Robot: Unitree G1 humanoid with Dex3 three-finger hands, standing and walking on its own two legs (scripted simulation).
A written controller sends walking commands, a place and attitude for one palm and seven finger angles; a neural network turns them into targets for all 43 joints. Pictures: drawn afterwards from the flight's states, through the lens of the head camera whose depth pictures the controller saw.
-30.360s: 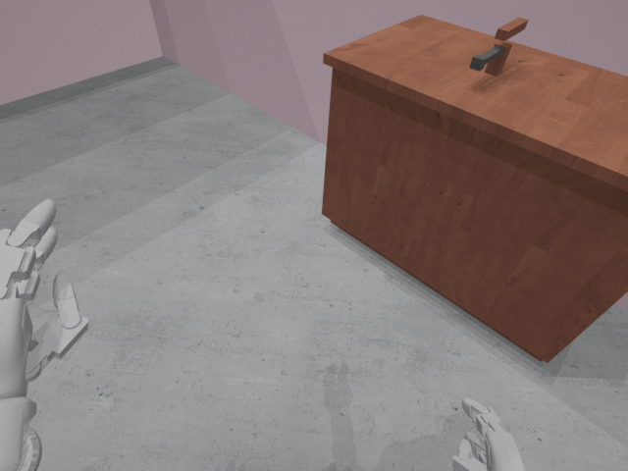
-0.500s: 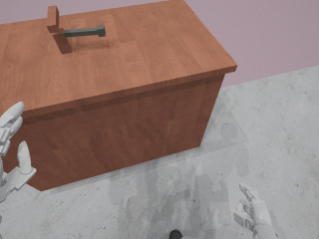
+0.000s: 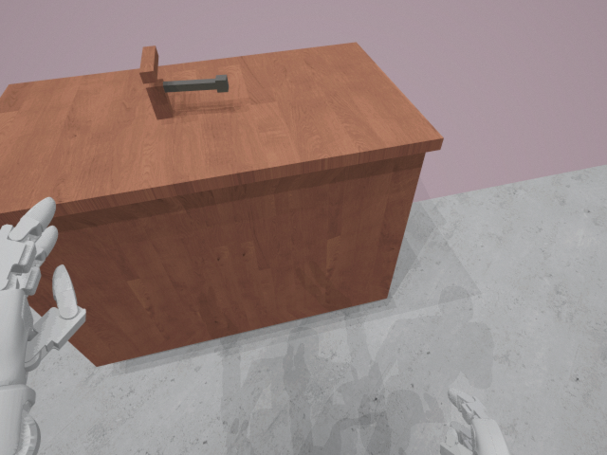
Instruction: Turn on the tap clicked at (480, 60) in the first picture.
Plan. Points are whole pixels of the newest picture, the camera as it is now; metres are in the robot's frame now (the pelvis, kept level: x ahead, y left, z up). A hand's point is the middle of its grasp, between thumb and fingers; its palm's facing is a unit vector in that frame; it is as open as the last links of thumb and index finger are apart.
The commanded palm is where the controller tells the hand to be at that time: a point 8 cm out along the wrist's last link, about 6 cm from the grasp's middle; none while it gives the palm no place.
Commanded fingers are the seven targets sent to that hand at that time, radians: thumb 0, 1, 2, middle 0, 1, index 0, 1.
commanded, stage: stop stepping back and stand still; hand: left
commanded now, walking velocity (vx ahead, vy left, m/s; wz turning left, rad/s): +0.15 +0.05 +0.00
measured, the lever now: (222, 83) +0.85 +0.19 +0.09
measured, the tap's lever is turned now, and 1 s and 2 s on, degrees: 81 81 81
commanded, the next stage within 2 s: stand and check the lever's angle in 0.16 s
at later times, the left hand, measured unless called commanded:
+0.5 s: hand (85, 293) +0.24 +0.22 +0.17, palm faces +0.38 -0.81 -0.44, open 7.4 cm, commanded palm +0.19 +0.27 +0.18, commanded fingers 0.00 0.90 0.90 -0.20 -0.30 -0.20 -0.30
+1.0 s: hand (56, 291) +0.25 +0.26 +0.16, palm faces +0.39 -0.83 -0.40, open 7.4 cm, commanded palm +0.19 +0.29 +0.18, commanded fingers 0.00 0.90 0.90 -0.20 -0.30 -0.20 -0.30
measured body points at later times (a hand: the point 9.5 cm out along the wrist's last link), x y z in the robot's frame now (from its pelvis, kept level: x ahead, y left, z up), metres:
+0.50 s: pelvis +0.03 -0.02 +0.00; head +0.05 -0.03 +0.45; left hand +0.22 +0.26 +0.20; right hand +0.20 -0.26 -0.08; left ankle +0.02 +0.11 -0.73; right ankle +0.05 -0.09 -0.73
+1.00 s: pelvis +0.03 +0.01 +0.01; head +0.06 +0.01 +0.46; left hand +0.22 +0.30 +0.19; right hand +0.21 -0.21 -0.07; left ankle +0.02 +0.11 -0.73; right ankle +0.05 -0.09 -0.73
